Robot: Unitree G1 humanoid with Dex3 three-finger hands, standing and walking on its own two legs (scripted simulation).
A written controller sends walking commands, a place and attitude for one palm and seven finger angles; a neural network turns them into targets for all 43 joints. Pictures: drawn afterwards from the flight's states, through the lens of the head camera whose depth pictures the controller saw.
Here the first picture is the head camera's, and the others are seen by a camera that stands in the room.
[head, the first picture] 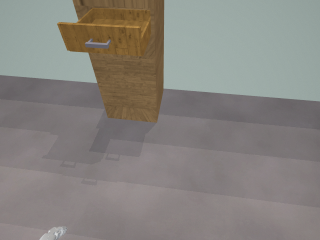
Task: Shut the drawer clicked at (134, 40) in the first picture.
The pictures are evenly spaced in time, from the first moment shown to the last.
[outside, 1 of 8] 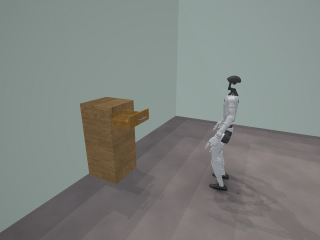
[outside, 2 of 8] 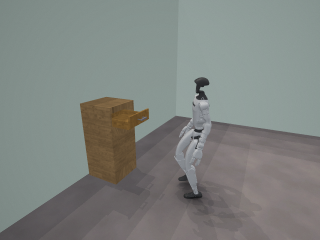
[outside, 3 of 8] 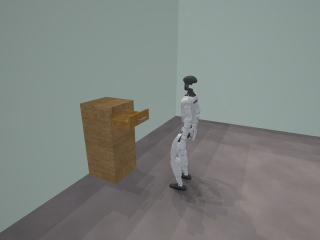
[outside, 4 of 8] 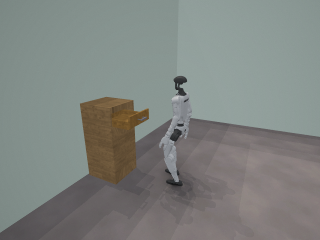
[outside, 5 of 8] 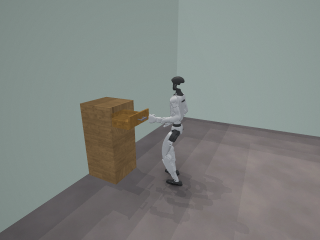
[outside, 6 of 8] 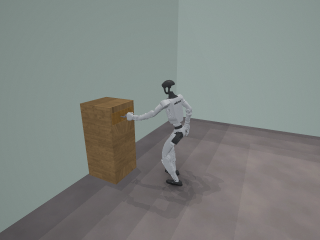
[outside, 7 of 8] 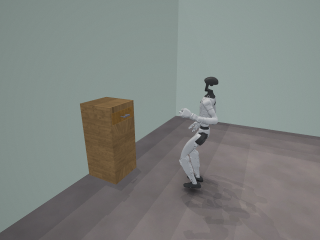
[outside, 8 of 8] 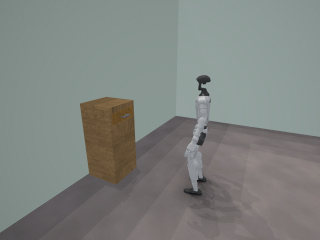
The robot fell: no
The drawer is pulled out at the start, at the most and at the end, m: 0.24 0.24 0.00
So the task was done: yes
